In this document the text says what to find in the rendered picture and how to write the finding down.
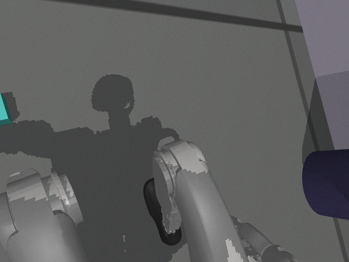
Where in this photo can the right robot arm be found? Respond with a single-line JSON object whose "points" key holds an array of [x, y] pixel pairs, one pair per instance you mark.
{"points": [[276, 253]]}

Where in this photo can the carton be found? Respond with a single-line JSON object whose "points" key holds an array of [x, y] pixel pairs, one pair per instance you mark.
{"points": [[5, 117]]}

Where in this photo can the right robot foot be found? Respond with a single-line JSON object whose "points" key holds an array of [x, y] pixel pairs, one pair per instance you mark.
{"points": [[154, 209]]}

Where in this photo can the right robot hand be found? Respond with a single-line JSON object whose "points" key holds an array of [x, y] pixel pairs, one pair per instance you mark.
{"points": [[250, 236]]}

